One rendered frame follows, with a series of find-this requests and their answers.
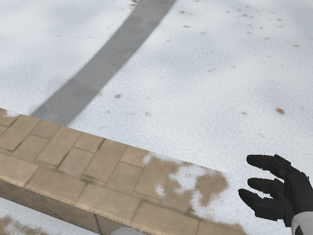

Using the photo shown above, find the robot right hand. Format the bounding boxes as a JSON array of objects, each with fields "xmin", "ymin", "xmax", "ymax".
[{"xmin": 238, "ymin": 154, "xmax": 313, "ymax": 227}]

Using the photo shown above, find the right robot forearm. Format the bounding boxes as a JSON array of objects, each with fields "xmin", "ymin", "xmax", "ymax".
[{"xmin": 291, "ymin": 211, "xmax": 313, "ymax": 235}]

